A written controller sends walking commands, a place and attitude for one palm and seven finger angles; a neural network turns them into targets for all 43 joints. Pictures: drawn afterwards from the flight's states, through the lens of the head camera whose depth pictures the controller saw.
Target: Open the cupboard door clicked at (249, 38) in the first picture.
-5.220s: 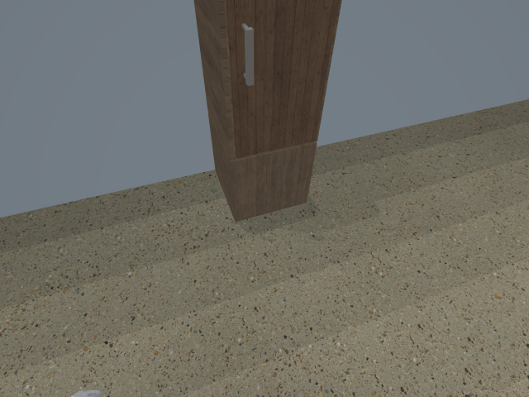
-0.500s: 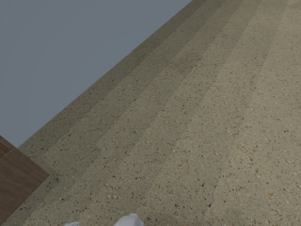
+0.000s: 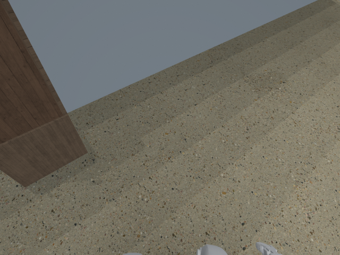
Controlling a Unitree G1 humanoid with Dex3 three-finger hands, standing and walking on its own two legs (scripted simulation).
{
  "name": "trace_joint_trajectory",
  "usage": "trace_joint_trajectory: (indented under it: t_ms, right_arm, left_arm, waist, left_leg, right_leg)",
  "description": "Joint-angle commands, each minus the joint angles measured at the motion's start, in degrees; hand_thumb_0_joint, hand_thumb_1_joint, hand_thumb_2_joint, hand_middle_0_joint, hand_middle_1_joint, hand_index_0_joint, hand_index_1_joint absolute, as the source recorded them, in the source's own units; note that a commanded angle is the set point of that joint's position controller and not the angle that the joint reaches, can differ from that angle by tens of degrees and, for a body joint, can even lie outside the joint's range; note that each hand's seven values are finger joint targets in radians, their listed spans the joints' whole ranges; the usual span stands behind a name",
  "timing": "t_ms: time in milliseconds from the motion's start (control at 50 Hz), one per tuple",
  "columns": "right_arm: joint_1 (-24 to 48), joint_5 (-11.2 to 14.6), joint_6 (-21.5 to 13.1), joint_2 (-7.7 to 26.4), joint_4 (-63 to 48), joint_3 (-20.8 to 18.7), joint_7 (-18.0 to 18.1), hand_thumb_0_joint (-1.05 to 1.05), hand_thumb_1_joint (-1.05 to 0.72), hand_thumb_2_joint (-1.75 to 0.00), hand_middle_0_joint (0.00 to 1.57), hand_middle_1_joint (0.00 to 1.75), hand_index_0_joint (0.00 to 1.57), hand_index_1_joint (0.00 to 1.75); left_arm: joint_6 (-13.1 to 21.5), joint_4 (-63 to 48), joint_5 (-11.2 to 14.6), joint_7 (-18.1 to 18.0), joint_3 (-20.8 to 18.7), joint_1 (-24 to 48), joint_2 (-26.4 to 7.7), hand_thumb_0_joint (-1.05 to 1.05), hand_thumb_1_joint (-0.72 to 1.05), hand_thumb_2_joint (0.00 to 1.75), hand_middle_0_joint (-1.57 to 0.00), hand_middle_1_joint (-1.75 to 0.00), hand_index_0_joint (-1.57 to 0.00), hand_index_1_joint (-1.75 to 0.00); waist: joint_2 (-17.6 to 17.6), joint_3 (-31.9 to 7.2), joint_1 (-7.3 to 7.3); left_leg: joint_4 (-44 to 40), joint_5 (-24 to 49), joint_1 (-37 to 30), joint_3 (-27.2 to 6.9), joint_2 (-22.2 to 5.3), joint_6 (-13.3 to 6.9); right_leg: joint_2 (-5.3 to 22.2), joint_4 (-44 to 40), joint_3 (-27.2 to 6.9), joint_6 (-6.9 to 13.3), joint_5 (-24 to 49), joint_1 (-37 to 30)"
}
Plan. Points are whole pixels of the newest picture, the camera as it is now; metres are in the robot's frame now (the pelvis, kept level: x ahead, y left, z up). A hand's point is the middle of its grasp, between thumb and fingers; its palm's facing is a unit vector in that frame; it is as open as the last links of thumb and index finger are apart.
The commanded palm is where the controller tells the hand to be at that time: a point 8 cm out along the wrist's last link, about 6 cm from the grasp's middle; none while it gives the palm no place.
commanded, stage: turn to face it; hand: left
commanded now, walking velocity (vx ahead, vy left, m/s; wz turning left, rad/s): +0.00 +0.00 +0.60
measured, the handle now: out of the picture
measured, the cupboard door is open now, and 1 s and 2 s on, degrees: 0 0 0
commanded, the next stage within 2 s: take the last steps up to it in 1.16 s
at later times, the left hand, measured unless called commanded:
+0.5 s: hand out of the picture +0.01 +0.17 -0.14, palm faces +0.31 -0.91 -0.27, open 7.4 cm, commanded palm none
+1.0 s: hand out of the picture -0.07 +0.21 -0.15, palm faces +0.56 -0.77 -0.30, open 7.4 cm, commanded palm none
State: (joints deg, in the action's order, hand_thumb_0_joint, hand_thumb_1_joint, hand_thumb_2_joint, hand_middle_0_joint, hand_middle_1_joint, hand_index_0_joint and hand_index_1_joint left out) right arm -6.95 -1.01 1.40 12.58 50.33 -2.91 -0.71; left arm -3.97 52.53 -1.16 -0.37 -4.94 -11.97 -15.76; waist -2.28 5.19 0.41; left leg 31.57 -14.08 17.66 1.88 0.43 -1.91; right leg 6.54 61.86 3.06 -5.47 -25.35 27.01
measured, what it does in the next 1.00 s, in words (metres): steps on the spot, turning left: right foot, then left foot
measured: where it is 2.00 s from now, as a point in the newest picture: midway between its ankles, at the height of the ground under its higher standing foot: outside the picture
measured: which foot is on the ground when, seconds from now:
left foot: down 0.00-0.24, up 0.26-0.62, down 0.64-1.00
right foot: up 0.00-0.22, down 0.24-0.64, up 0.66-1.00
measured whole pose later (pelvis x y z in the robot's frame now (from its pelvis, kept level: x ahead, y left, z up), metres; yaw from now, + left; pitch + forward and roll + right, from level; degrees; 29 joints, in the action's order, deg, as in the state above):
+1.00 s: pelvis -0.03 -0.02 +0.00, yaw +34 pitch +0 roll +0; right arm -9.1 -1.3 2.3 12.6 51.8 -2.7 -0.7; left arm -3.0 50.8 -0.8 -0.7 -3.5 -10.1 -13.9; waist 1.0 3.6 -0.9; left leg 28.7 -11.8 17.1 -3.2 2.2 -0.7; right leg 3.2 44.9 1.9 -4.6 -24.3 20.6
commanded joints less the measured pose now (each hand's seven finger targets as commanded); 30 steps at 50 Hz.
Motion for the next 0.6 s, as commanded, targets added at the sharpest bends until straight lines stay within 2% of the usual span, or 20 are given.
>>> trace_joint_trajectory:
  t_ms: [0, 40, 100, 140, 160, 180, 200, 220, 240, 260, 280, 300, 320, 360, 420, 520, 560, 580]
  right_arm:
    - [-1.96, -0.33, -0.53, 12.34, -3.30, -3.69, 0.89, 0.00, -0.90, -0.90, 0.20, 0.30, 0.20, 0.30]
    - [-2.85, -0.44, -0.27, 12.67, -2.98, -4.04, 0.76, 0.00, -0.90, -0.90, 0.20, 0.30, 0.20, 0.30]
    - [-2.72, -0.55, 0.08, 12.61, -2.94, -4.30, 0.61, 0.00, -0.90, -0.90, 0.20, 0.30, 0.20, 0.30]
    - [-1.65, -0.57, 0.39, 12.63, -3.34, -4.54, 0.50, 0.00, -0.90, -0.90, 0.20, 0.30, 0.20, 0.30]
    - [-0.95, -0.31, 0.46, 12.33, -3.47, -4.59, 0.40, 0.00, -0.90, -0.90, 0.20, 0.30, 0.20, 0.30]
    - [-0.65, 0.04, 0.48, 11.18, -3.94, -4.49, 0.27, 0.00, -0.90, -0.90, 0.20, 0.30, 0.20, 0.30]
    - [-1.74, 0.56, 0.57, 7.31, -4.57, -4.00, -0.07, 0.00, -0.90, -0.90, 0.20, 0.30, 0.20, 0.30]
    - [-1.78, 0.16, 0.43, 5.70, -6.08, -3.68, -0.12, 0.00, -0.90, -0.90, 0.20, 0.30, 0.20, 0.30]
    - [-0.83, -0.66, 0.91, 8.97, -5.11, -4.22, -0.15, 0.00, -0.90, -0.90, 0.20, 0.30, 0.20, 0.30]
    - [-1.42, -0.43, 1.39, 8.40, -4.50, -4.51, -0.33, 0.00, -0.90, -0.90, 0.20, 0.30, 0.20, 0.30]
    - [-2.17, -0.51, 1.70, 7.85, -2.80, -4.21, -0.76, 0.00, -0.90, -0.90, 0.20, 0.30, 0.20, 0.30]
    - [-3.61, -0.50, 1.76, 6.96, -1.97, -3.92, -1.15, 0.00, -0.90, -0.90, 0.20, 0.30, 0.20, 0.30]
    - [-4.03, -0.34, 1.81, 6.50, -1.67, -3.71, -1.30, 0.00, -0.90, -0.90, 0.20, 0.30, 0.20, 0.30]
    - [-2.97, -0.05, 1.90, 5.92, -1.78, -3.47, -1.38, 0.00, -0.90, -0.90, 0.20, 0.30, 0.20, 0.30]
    - [1.26, 0.00, 1.91, 5.09, -2.65, -2.82, -1.39, 0.00, -0.90, -0.90, 0.20, 0.30, 0.20, 0.30]
    - [2.59, 0.42, 1.01, 4.79, -3.15, -1.94, -1.25, 0.00, -0.90, -0.90, 0.20, 0.30, 0.20, 0.30]
    - [0.23, 0.38, 0.63, 5.56, -2.90, -2.12, -1.04, 0.00, -0.90, -0.90, 0.20, 0.30, 0.20, 0.30]
    - [-2.51, 0.15, 0.30, 6.78, -2.35, -2.45, -0.97, 0.00, -0.90, -0.90, 0.20, 0.30, 0.20, 0.30]
  left_arm:
    - [1.91, -6.27, 0.34, -0.23, -0.71, 1.70, -3.20, 0.00, 0.90, 0.90, -0.20, -0.30, -0.20, -0.30]
    - [2.02, -7.02, 0.40, -0.37, -0.63, 2.77, -2.82, 0.00, 0.90, 0.90, -0.20, -0.30, -0.20, -0.30]
    - [2.35, -7.75, 0.64, -0.63, -0.31, 2.45, -2.61, 0.00, 0.90, 0.90, -0.20, -0.30, -0.20, -0.30]
    - [2.68, -7.48, 0.89, -0.80, -0.31, -0.08, -2.52, 0.00, 0.90, 0.90, -0.20, -0.30, -0.20, -0.30]
    - [3.05, -7.19, 0.90, -0.88, -0.32, -1.80, -3.18, 0.00, 0.90, 0.90, -0.20, -0.30, -0.20, -0.30]
    - [3.47, -6.70, 0.88, -1.12, -0.71, -4.40, -4.14, 0.00, 0.90, 0.90, -0.20, -0.30, -0.20, -0.30]
    - [4.01, -6.91, -0.06, -1.56, -1.64, -5.69, -8.86, 0.00, 0.90, 0.90, -0.20, -0.30, -0.20, -0.30]
    - [3.78, -8.10, -0.49, -1.61, -1.90, -3.73, -12.72, 0.00, 0.90, 0.90, -0.20, -0.30, -0.20, -0.30]
    - [4.06, -8.54, 0.06, -1.90, -1.75, -1.82, -10.81, 0.00, 0.90, 0.90, -0.20, -0.30, -0.20, -0.30]
    - [3.80, -9.23, 0.06, -2.06, -1.48, 1.50, -9.25, 0.00, 0.90, 0.90, -0.20, -0.30, -0.20, -0.30]
    - [3.97, -9.33, 0.05, -1.82, -0.66, 4.40, -7.33, 0.00, 0.90, 0.90, -0.20, -0.30, -0.20, -0.30]
    - [4.28, -9.45, -0.04, -1.66, -0.05, 5.46, -5.87, 0.00, 0.90, 0.90, -0.20, -0.30, -0.20, -0.30]
    - [4.51, -9.25, -0.11, -1.65, 0.07, 4.53, -5.44, 0.00, 0.90, 0.90, -0.20, -0.30, -0.20, -0.30]
    - [4.57, -8.03, -0.25, -1.76, -0.12, 2.13, -5.76, 0.00, 0.90, 0.90, -0.20, -0.30, -0.20, -0.30]
    - [4.24, -6.12, -0.42, -1.60, -0.46, -2.38, -7.63, 0.00, 0.90, 0.90, -0.20, -0.30, -0.20, -0.30]
    - [3.66, -4.70, -0.62, -1.34, -1.40, -4.23, -9.79, 0.00, 0.90, 0.90, -0.20, -0.30, -0.20, -0.30]
    - [3.35, -4.08, -0.45, -1.18, -1.58, -3.77, -9.72, 0.00, 0.90, 0.90, -0.20, -0.30, -0.20, -0.30]
    - [3.14, -4.22, 0.01, -1.03, -1.77, -3.11, -9.55, 0.00, 0.90, 0.90, -0.20, -0.30, -0.20, -0.30]
  waist:
    - [9.95, -7.73, -1.94]
    - [9.60, -7.49, -2.35]
    - [11.72, -8.31, -2.00]
    - [10.98, -8.72, -0.84]
    - [9.56, -8.86, 0.24]
    - [7.16, -9.66, 1.75]
    - [-6.05, -9.79, 2.41]
    - [-16.04, -7.73, 2.31]
    - [-14.15, -6.28, 1.91]
    - [-10.13, -4.24, -0.19]
    - [-6.56, -1.77, -1.58]
    - [-6.01, -1.76, -2.52]
    - [-7.36, -2.20, -2.07]
    - [-7.78, -3.05, -1.06]
    - [-8.26, -3.58, 1.46]
    - [-10.74, -5.86, 2.60]
    - [-9.89, -7.06, 1.22]
    - [-8.16, -8.28, -0.61]
  left_leg:
    - [-13.12, 12.21, -6.92, -17.26, -13.54, -7.67]
    - [-13.09, 10.42, -6.74, -19.26, -13.23, -7.84]
    - [-11.59, 12.52, -5.42, -21.59, -12.46, -7.81]
    - [-9.67, 13.16, -2.35, -22.68, -11.00, -6.85]
    - [-7.60, 13.70, -0.44, -22.35, -9.75, -5.77]
    - [-4.07, 9.21, 4.66, -21.09, -7.62, -3.53]
    - [7.03, -3.85, 15.36, -14.18, -0.85, 0.96]
    - [20.94, -18.23, 20.01, -5.23, 4.56, 4.35]
    - [29.32, -17.46, 17.90, -8.22, 0.84, 3.66]
    - [34.75, -14.80, 17.21, -7.52, 0.06, 3.74]
    - [38.26, -10.50, 16.95, -6.25, -1.20, 4.36]
    - [38.97, -7.88, 16.82, -4.74, -1.44, 5.14]
    - [38.51, -7.21, 16.38, -3.53, -1.71, 5.68]
    - [34.51, -7.98, 15.76, -1.89, -2.21, 6.40]
    - [25.86, -10.39, 13.01, 0.81, -2.10, 6.66]
    - [12.11, -11.65, 6.49, 4.44, -1.39, 5.32]
    - [3.70, -6.79, 1.16, 5.38, -1.09, 4.64]
    - [-3.47, -0.60, -4.15, 5.17, -1.25, 4.01]
  right_leg:
    - [-1.14, -5.31, -2.19, 0.08, 1.10, 1.26]
    - [-2.08, -8.60, -2.14, 0.28, 0.72, 0.23]
    - [-3.54, -15.20, -2.26, 0.82, 0.32, -4.04]
    - [-5.21, -22.82, -1.48, 1.33, 2.58, -10.10]
    - [-5.57, -28.88, -1.25, 1.53, 6.26, -14.20]
    - [-3.70, -37.71, -2.17, 2.01, 10.77, -21.47]
    - [8.35, -46.94, -14.57, 5.81, 5.10, -28.95]
    - [21.62, -49.86, -25.78, 12.10, 6.63, -24.26]
    - [21.14, -50.04, -24.01, 13.49, 7.38, -17.34]
    - [19.01, -49.02, -20.75, 13.40, 8.32, -14.43]
    - [15.25, -47.07, -13.46, 12.40, 12.15, -13.12]
    - [12.44, -44.74, -7.55, 11.37, 18.36, -14.31]
    - [11.81, -43.80, -4.96, 11.16, 22.29, -15.32]
    - [12.41, -42.93, -2.20, 11.36, 26.82, -18.57]
    - [13.34, -41.26, -0.46, 11.95, 32.57, -20.93]
    - [14.99, -36.75, 1.83, 11.76, 39.03, -23.13]
    - [14.65, -32.70, 4.15, 9.55, 37.76, -21.88]
    - [13.64, -27.99, 6.42, 7.39, 35.28, -19.51]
